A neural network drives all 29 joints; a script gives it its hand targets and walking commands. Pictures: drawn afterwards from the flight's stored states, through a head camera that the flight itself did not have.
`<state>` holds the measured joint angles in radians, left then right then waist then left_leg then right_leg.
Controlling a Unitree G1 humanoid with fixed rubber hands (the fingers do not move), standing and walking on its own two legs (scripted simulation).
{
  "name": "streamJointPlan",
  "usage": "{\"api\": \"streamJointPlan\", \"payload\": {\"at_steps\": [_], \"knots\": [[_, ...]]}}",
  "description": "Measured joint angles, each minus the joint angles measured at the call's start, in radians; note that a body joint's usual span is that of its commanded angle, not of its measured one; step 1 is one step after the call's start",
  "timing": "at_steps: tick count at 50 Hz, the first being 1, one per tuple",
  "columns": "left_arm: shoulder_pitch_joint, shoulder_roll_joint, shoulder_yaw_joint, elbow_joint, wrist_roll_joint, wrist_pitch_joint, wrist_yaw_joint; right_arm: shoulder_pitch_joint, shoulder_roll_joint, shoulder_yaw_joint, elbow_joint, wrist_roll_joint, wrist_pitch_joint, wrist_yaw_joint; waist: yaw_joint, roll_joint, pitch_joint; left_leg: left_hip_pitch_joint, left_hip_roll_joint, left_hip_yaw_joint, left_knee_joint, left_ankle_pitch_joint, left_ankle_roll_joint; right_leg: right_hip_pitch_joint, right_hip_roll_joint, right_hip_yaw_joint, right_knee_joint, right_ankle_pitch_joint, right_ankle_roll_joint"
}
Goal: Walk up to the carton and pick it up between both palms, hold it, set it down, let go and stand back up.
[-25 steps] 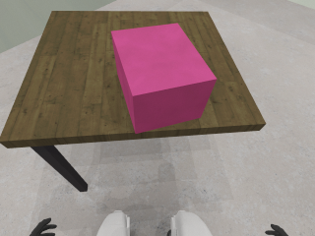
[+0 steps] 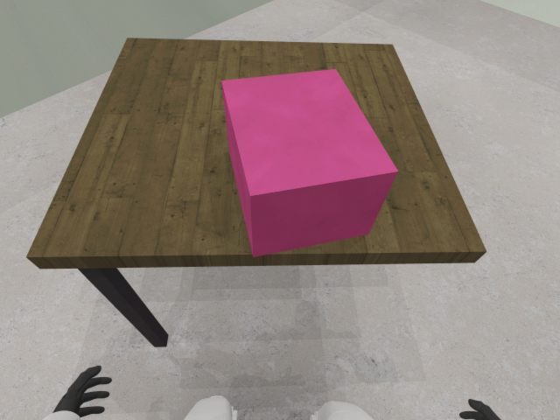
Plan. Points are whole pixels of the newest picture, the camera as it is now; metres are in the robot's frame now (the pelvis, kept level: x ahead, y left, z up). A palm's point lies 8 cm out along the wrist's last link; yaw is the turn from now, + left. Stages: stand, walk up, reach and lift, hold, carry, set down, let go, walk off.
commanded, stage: walk up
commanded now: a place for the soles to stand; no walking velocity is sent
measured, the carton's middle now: (296, 159) +0.52 -0.03 +0.03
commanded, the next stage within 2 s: none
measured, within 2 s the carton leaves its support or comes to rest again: neither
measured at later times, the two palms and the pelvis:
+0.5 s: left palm out of the picture +0.11 +0.26 -0.11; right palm out of the picture +0.11 -0.40 -0.11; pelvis +0.06 -0.06 +0.00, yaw +0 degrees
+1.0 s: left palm (118, 380) +0.18 +0.25 -0.11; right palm (475, 333) +0.25 -0.35 -0.12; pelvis +0.10 -0.06 +0.00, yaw +1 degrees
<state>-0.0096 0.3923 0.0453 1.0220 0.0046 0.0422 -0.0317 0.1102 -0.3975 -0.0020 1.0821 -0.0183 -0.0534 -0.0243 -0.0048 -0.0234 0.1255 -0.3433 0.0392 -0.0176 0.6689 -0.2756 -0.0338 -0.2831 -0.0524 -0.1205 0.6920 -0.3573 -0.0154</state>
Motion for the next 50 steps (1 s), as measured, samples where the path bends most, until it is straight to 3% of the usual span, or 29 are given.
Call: {"api": "streamJointPlan", "payload": {"at_steps": [8,10,13,16,18,20,21,24,26,33,35,37,39,41,43,45,47,50], "knots": [[0.014,0.002,0.000,0.020,0.003,0.003,-0.005,-0.026,-0.001,0.001,-0.005,0.003,0.005,0.003,0.005,-0.011,0.005,0.005,-0.001,-0.025,-0.033,0.016,-0.004,0.023,0.004,-0.027,-0.048,0.015,-0.004],[0.031,0.005,0.007,0.006,0.014,0.008,-0.016,-0.014,0.002,-0.010,-0.014,-0.004,0.001,0.006,0.016,-0.021,-0.006,0.007,-0.004,-0.021,-0.038,0.008,0.008,0.012,0.003,-0.021,-0.023,-0.041,-0.012],[0.071,0.024,0.020,-0.012,0.029,0.010,-0.032,0.021,0.004,-0.027,-0.031,-0.014,-0.010,0.005,0.025,-0.042,-0.034,0.002,-0.006,-0.009,-0.039,-0.010,0.022,-0.039,0.026,0.045,0.086,-0.182,-0.016],[0.103,0.053,0.031,-0.022,0.029,0.001,-0.033,0.048,-0.002,-0.042,-0.047,-0.017,-0.018,-0.002,0.017,-0.067,-0.030,0.014,-0.008,-0.003,-0.040,-0.015,0.009,-0.079,0.028,0.106,0.166,-0.189,-0.009],[0.128,0.065,0.039,-0.022,0.029,-0.008,-0.033,0.059,-0.013,-0.050,-0.056,-0.017,-0.012,-0.005,0.013,-0.074,-0.027,0.024,0.001,0.006,-0.025,-0.033,-0.009,-0.080,0.014,0.120,0.128,-0.170,-0.006],[0.144,0.058,0.045,-0.012,0.031,-0.024,-0.030,0.066,-0.037,-0.058,-0.058,-0.013,0.003,-0.005,0.002,-0.038,-0.016,0.024,0.034,-0.016,0.032,-0.074,-0.015,-0.047,0.029,0.084,0.076,-0.037,-0.006],[0.152,0.046,0.046,-0.010,0.035,-0.035,-0.025,0.072,-0.048,-0.061,-0.055,-0.009,0.016,-0.007,-0.006,-0.008,-0.012,0.009,0.043,-0.048,0.098,-0.105,0.004,-0.027,0.049,0.060,0.073,-0.031,-0.015],[0.195,0.020,0.039,-0.024,0.036,-0.053,-0.008,0.083,-0.050,-0.055,-0.044,0.002,0.043,-0.016,0.013,0.013,-0.029,-0.049,-0.025,-0.095,0.295,-0.222,0.035,0.007,0.064,0.055,0.059,-0.073,-0.039],[0.211,-0.005,0.030,-0.027,0.026,-0.057,0.005,0.080,-0.055,-0.050,-0.046,0.013,0.041,-0.015,0.016,0.041,-0.024,-0.076,-0.049,-0.092,0.352,-0.210,0.047,0.048,0.073,0.045,0.013,-0.066,-0.040],[0.214,-0.040,0.003,-0.040,0.001,-0.080,0.041,0.032,-0.036,-0.028,-0.061,0.013,0.046,-0.002,0.022,0.108,0.024,-0.060,-0.037,-0.040,0.172,-0.121,0.065,0.131,0.097,0.013,-0.053,-0.070,-0.046],[0.203,-0.039,0.000,-0.043,-0.005,-0.081,0.047,0.018,-0.025,-0.024,-0.061,0.013,0.051,0.003,0.026,0.114,0.035,-0.037,-0.026,-0.023,0.094,-0.078,0.078,0.136,0.097,0.005,-0.034,-0.091,-0.044],[0.185,-0.030,-0.001,-0.046,-0.014,-0.077,0.054,-0.005,0.000,-0.019,-0.059,0.010,0.051,0.009,0.032,0.083,0.059,-0.007,-0.041,-0.003,0.047,-0.009,0.056,0.135,0.070,0.011,0.007,-0.121,-0.037],[0.165,-0.027,-0.003,-0.048,-0.026,-0.068,0.058,-0.028,0.020,-0.016,-0.069,0.009,0.050,0.016,0.039,0.050,0.073,0.007,-0.060,0.017,0.024,-0.004,0.043,0.107,0.041,0.027,0.064,-0.121,-0.013],[0.143,-0.035,-0.007,-0.049,-0.035,-0.064,0.061,-0.055,0.020,-0.012,-0.087,0.015,0.050,0.016,0.033,0.060,0.084,-0.001,-0.051,0.017,0.034,-0.014,0.062,0.068,0.046,0.030,0.125,-0.079,0.030],[0.122,-0.035,-0.013,-0.050,-0.037,-0.063,0.060,-0.080,0.023,-0.011,-0.099,0.023,0.056,0.014,0.031,0.063,0.091,-0.004,-0.040,0.020,0.043,-0.022,0.066,0.058,0.057,0.040,0.142,-0.061,0.049],[0.106,-0.028,-0.018,-0.049,-0.033,-0.063,0.056,-0.096,0.029,-0.008,-0.100,0.026,0.062,0.015,0.031,0.050,0.075,-0.016,-0.042,0.026,0.046,-0.025,0.049,0.080,0.063,0.059,0.085,-0.109,0.033],[0.090,-0.032,-0.019,-0.045,-0.025,-0.071,0.058,-0.116,0.024,-0.006,-0.098,0.031,0.069,0.017,0.030,0.052,0.069,-0.026,-0.037,0.026,0.054,-0.027,0.037,0.110,0.073,0.061,0.012,-0.147,-0.029],[0.086,-0.049,-0.029,-0.037,-0.009,-0.090,0.064,-0.139,0.012,-0.007,-0.091,0.032,0.080,0.017,0.023,0.076,0.068,-0.020,-0.030,0.009,0.047,-0.050,0.046,0.126,0.085,0.052,-0.023,-0.098,-0.037]]}}
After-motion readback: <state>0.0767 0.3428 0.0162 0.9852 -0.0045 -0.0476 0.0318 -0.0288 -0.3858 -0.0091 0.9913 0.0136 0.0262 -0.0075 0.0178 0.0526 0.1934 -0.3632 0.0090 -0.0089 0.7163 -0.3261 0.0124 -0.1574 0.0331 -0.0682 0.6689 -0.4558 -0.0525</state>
